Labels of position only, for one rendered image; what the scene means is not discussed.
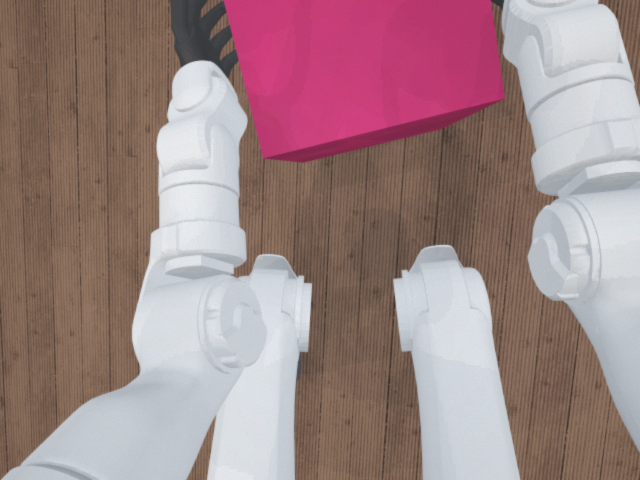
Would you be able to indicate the carton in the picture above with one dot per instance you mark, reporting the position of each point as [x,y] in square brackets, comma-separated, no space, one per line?
[325,77]

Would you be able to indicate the right robot shin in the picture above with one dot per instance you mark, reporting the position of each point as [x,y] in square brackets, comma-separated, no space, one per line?
[475,287]

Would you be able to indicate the right robot forearm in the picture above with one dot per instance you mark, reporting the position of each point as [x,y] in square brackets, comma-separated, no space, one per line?
[578,92]

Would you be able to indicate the robot left upper arm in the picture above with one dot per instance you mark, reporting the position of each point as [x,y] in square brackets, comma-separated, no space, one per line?
[192,340]

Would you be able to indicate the left robot thigh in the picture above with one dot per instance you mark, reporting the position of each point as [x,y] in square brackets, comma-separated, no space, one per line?
[254,428]

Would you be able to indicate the robot right upper arm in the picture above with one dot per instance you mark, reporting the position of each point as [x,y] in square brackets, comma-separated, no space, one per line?
[585,251]

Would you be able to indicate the left robot hand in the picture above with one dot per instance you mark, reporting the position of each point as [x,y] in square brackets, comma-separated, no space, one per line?
[192,34]

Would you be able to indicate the left robot forearm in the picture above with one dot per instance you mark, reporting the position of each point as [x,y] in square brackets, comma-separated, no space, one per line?
[198,151]

